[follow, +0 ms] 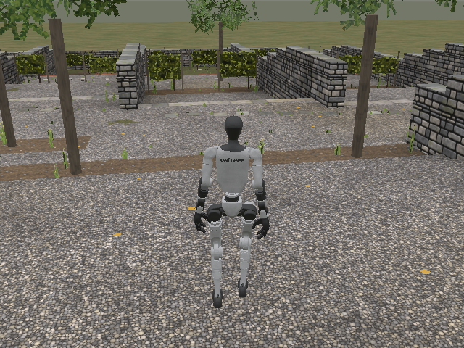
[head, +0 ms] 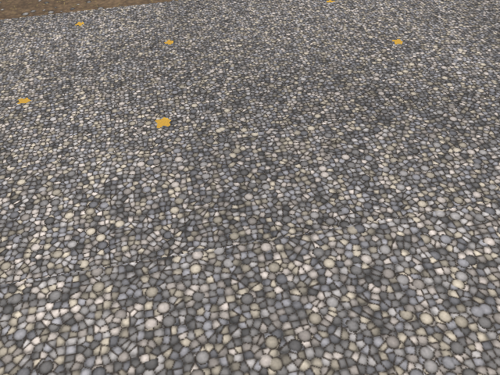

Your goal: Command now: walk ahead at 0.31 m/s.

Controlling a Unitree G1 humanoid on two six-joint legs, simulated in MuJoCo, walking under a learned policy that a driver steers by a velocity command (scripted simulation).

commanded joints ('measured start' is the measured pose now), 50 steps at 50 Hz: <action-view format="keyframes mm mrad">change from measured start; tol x32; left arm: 1 -181 88 22 -139 5 -46 -17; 9 378 272 103 -33 9 -59 -5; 50 -281 154 28 -402 14 -6 -9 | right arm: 1 130 -136 -33 12 -12 -22 1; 27 -465 -48 -22 -307 -6 -2 88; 50 -10 -230 -85 -272 23 -19 29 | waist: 1 -38 85 259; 9 219 -328 -71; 50 -15 32 32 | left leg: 1 62 372 -402 -284 -50 219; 8 -378 117 1 250 457 55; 11 -683 53 -82 874 -34 48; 33 -225 -94 126 147 198 173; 36 321 375 -821 -118 194 440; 41 -146 182 -352 -204 464 259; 50 -86 89 -276 -107 924 153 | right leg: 1 -410 -76 28 124 -56 4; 7 230 43 -72 -105 126 -10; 10 433 -415 782 -513 -256 -192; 32 409 -285 -150 -124 1247 -20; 34 204 -260 -162 321 959 2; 36 -351 19 52 887 -145 56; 50 -384 -109 59 236 296 146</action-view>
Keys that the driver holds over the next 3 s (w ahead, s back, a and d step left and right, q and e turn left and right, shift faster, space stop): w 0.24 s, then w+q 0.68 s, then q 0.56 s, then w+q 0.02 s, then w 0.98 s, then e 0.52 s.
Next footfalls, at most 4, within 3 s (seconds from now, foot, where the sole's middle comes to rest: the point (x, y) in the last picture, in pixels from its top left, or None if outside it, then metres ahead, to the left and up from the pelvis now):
0.16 right None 0.15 -0.13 -0.77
0.68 left None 0.46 0.05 -0.77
1.20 right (251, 302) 0.77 0.03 -0.77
1.68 left None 0.55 0.11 -0.77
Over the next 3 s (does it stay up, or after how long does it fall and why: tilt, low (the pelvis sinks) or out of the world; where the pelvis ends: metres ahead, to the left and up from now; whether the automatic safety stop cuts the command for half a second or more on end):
stays up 0.95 0.53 -0.19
